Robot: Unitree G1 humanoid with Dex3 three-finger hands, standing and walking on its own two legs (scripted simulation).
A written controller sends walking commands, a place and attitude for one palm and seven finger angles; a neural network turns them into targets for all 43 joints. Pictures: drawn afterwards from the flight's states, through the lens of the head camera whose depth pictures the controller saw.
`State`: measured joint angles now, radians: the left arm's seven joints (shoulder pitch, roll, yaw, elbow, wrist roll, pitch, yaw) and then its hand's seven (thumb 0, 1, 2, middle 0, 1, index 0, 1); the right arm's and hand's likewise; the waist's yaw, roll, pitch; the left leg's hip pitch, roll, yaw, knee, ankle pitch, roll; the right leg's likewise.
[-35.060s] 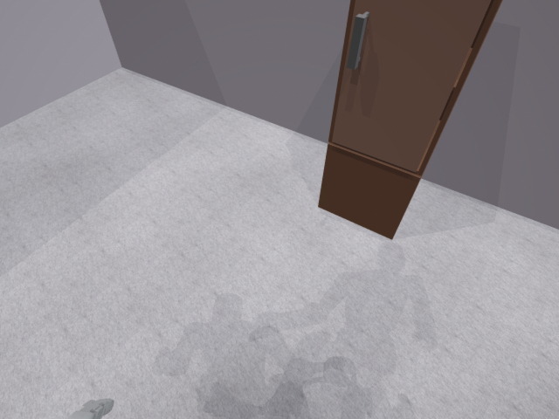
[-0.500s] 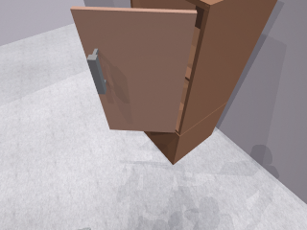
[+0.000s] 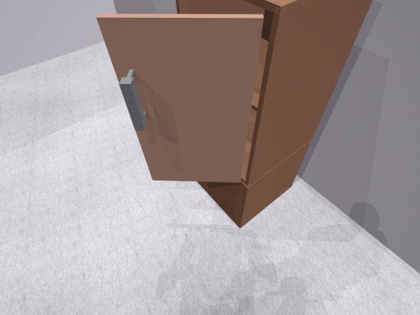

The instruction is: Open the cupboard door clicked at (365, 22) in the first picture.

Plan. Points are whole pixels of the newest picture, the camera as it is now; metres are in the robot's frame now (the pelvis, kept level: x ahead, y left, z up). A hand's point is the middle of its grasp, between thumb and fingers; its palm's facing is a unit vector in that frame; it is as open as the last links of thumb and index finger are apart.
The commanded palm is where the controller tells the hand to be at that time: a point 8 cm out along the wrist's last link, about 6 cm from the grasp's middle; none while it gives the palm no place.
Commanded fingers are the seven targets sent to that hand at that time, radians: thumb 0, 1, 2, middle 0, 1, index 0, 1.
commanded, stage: come to a stop and stand still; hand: left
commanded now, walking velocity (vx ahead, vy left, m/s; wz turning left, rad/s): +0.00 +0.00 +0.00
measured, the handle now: (136, 100) +0.58 +0.22 +0.07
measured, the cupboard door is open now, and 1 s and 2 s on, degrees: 49 49 49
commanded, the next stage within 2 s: look again from close up in 0.26 s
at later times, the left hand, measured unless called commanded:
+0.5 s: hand out of the picture +0.01 +0.18 -0.17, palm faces -0.01 -0.98 -0.21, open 7.4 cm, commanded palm none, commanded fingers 0.00 0.90 0.90 -0.20 -0.30 -0.20 -0.30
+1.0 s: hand out of the picture +0.02 +0.19 -0.17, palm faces +0.00 -0.98 -0.21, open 7.4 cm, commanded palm +0.11 +0.23 -0.06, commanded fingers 0.00 0.85 0.88 -0.20 -0.33 -0.20 -0.33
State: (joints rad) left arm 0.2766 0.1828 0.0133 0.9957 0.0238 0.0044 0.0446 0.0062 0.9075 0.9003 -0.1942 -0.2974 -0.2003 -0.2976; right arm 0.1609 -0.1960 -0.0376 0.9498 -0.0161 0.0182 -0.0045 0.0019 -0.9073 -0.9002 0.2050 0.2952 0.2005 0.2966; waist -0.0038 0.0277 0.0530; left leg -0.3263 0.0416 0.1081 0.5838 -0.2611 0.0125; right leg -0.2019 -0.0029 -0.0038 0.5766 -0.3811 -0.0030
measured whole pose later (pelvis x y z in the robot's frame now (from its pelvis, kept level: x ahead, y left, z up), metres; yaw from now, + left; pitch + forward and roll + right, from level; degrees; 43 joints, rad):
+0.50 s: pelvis -0.01 +0.00 +0.00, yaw +0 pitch +0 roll +0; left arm 0.30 0.19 0.00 1.00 0.01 -0.01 0.02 0.01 0.91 0.90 -0.20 -0.30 -0.20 -0.30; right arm 0.30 -0.17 0.01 1.06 -0.02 0.00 -0.01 0.00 -0.91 -0.90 0.20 0.30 0.20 0.30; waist -0.01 -0.01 0.03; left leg -0.32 0.04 0.11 0.53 -0.22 0.01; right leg -0.20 0.00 0.00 0.54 -0.35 -0.01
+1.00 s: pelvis +0.01 +0.01 +0.01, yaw -1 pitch +0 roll +0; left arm 0.29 0.19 -0.01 1.08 0.02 -0.02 0.03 0.01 0.91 0.90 -0.20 -0.30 -0.20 -0.30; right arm 0.19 -0.18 0.00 1.08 -0.01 -0.02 -0.01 0.00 -0.91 -0.90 0.20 0.30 0.20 0.30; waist 0.01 -0.02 0.01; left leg -0.27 0.04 0.12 0.51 -0.24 0.02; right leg -0.14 -0.01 0.01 0.48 -0.35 0.01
